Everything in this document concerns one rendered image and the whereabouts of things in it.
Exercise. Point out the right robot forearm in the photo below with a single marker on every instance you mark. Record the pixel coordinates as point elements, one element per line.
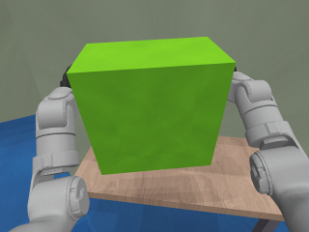
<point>265,127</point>

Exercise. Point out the left robot upper arm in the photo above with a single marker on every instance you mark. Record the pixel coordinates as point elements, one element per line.
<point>56,205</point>

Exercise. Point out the left robot hand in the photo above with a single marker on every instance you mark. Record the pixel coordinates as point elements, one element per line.
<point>65,82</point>

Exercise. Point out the table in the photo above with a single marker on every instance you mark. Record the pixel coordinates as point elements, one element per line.
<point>224,187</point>

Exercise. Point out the right robot upper arm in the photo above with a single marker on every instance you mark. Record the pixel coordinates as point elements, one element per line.
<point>283,174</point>

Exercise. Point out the carton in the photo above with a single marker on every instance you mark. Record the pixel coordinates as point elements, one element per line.
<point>153,104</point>

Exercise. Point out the left robot forearm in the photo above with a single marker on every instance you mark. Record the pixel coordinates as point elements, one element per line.
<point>55,137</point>

